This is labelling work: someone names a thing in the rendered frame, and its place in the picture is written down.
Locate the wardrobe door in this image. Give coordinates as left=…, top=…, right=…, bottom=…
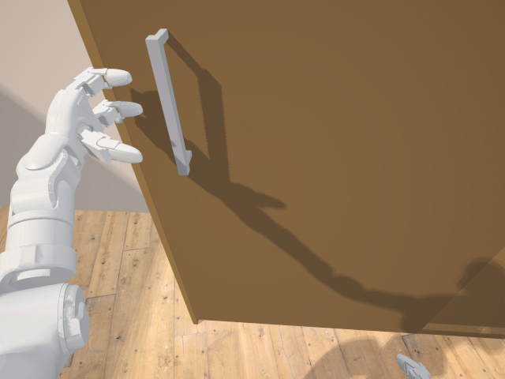
left=429, top=246, right=505, bottom=328
left=83, top=0, right=505, bottom=334

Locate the robot left upper arm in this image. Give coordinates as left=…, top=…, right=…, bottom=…
left=0, top=283, right=90, bottom=379

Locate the handle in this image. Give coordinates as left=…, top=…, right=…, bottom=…
left=145, top=29, right=192, bottom=175

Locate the left robot hand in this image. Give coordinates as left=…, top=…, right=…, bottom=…
left=45, top=67, right=143, bottom=163

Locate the right robot hand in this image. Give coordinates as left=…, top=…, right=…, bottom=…
left=396, top=354, right=431, bottom=379

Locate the robot left forearm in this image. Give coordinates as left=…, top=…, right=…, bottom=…
left=0, top=133, right=85, bottom=295

